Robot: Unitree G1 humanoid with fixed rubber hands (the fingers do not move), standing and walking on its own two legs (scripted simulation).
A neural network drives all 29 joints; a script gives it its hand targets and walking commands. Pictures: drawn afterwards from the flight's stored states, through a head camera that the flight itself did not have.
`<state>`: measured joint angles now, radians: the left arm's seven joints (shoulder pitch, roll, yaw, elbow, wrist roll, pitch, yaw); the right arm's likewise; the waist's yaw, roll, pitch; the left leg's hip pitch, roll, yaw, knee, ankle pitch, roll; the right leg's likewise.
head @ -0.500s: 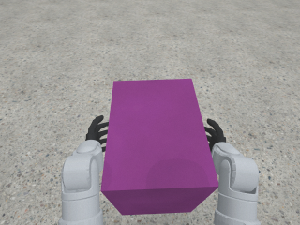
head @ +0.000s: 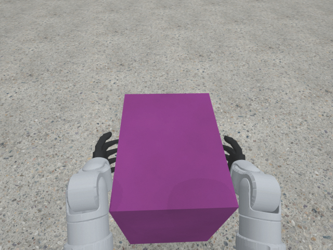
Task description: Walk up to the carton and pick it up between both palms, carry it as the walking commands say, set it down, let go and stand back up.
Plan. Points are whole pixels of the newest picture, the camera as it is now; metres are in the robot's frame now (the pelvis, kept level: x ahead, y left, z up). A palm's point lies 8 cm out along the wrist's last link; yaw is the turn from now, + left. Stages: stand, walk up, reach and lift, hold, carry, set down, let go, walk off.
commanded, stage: carry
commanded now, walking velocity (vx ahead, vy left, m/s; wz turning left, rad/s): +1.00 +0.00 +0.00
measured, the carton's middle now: (168, 171) +0.31 +0.01 +0.03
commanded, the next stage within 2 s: none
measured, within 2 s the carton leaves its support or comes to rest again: neither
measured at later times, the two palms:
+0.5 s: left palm (135, 63) +0.71 +0.13 +0.11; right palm (216, 64) +0.72 -0.17 +0.10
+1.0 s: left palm (147, 35) +0.92 +0.10 +0.12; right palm (215, 39) +0.92 -0.20 +0.10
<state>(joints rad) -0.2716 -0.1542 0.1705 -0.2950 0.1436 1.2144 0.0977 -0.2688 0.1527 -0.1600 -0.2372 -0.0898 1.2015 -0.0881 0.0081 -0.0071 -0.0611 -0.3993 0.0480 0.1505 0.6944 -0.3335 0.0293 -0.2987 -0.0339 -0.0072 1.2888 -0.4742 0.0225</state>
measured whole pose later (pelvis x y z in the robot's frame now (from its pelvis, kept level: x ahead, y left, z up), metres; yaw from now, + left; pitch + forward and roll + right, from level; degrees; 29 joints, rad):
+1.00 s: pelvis +0.63 -0.05 +0.02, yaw +1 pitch +4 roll +0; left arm -0.30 -0.16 0.15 -0.34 0.14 1.20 0.09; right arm -0.27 0.15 -0.18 -0.34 -0.09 1.21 -0.09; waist 0.01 0.02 -0.02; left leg -0.20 0.06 0.11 0.52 -0.36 0.01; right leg -0.32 -0.02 -0.11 0.71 -0.45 0.00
